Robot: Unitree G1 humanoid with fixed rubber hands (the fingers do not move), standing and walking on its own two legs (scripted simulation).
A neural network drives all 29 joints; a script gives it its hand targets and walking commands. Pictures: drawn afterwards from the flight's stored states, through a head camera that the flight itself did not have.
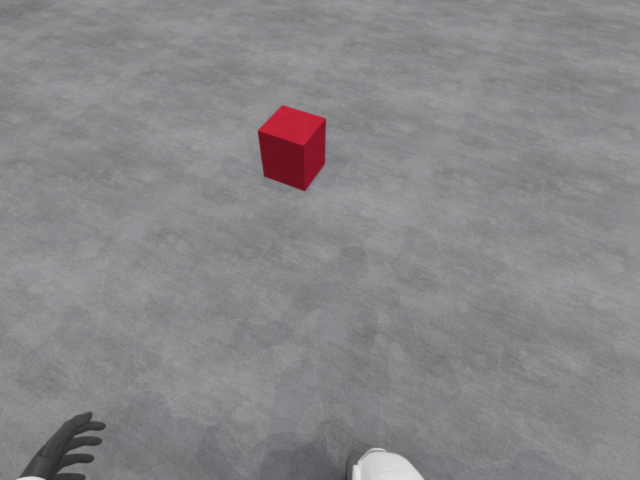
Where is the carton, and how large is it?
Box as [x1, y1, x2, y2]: [258, 105, 325, 190]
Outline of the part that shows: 282,105 258,130 264,176 305,190 324,163 325,118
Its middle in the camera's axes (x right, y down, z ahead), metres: -0.11 -0.39 +1.70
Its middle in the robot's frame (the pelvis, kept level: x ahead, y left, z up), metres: +1.43 +0.02 -0.63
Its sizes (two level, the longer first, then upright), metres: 0.210 0.200 0.250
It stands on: the floor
